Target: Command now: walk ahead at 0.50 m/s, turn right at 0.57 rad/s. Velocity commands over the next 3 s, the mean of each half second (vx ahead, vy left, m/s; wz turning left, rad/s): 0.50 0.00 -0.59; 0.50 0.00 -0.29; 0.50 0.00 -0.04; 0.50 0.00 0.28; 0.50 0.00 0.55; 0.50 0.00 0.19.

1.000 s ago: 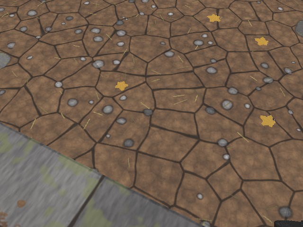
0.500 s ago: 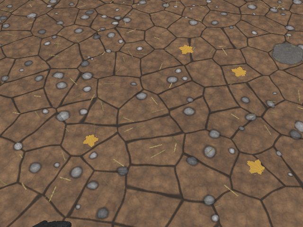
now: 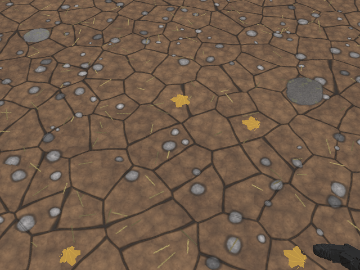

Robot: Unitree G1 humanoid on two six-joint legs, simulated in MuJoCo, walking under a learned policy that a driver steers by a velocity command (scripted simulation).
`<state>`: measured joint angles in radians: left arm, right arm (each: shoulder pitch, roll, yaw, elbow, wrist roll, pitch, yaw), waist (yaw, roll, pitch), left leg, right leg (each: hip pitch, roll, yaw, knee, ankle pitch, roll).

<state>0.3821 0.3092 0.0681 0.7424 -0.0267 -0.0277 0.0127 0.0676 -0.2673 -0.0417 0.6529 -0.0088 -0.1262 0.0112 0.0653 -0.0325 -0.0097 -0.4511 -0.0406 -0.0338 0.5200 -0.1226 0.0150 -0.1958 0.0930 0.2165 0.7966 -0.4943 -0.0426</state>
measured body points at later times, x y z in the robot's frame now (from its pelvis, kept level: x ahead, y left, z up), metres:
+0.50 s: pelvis +0.25 -0.06 -0.01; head +0.29 -0.08 +0.44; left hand +0.55 +0.10 -0.07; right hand +0.18 -0.35 -0.14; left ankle +0.10 +0.12 -0.70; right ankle +0.33 -0.17 -0.73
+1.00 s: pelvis +0.53 -0.13 +0.00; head +0.56 -0.14 +0.45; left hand +0.67 +0.12 -0.12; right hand +0.63 -0.44 -0.08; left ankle +0.69 -0.09 -0.73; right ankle +0.33 -0.18 -0.72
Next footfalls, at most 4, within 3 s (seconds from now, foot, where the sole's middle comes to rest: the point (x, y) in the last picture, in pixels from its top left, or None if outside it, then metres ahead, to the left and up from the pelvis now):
0.48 right None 0.37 -0.19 -0.76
0.98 left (223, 210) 0.73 -0.10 -0.76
1.52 right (304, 182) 0.88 -0.45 -0.76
2.08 left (267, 119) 1.24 -0.33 -0.76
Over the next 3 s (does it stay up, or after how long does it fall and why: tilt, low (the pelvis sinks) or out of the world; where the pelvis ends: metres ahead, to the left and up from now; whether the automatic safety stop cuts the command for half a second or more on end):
stays up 1.56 -0.42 0.01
